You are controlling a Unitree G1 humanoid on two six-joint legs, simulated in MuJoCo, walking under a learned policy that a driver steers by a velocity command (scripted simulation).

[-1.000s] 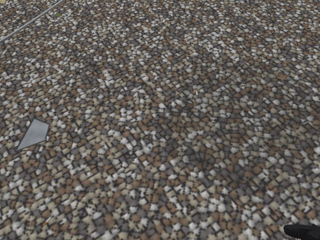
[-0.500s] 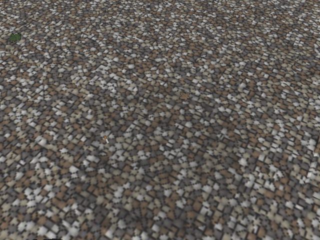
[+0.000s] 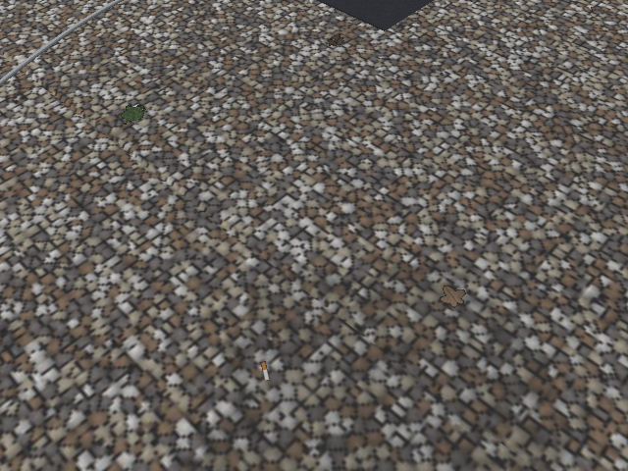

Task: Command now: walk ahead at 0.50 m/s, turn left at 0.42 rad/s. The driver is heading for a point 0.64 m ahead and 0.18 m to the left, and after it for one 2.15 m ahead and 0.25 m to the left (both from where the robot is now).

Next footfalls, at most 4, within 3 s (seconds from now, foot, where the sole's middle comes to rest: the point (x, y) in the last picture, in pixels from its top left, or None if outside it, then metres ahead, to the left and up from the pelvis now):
0.18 left None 0.27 0.14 -0.78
0.66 right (346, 430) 0.59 0.00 -0.78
1.12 left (206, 382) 0.69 0.33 -0.78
1.60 right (304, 270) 1.02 0.12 -0.78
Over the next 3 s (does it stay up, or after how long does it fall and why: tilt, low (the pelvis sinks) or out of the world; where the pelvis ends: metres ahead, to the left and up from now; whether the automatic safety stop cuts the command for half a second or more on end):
stays up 1.58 0.10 0.00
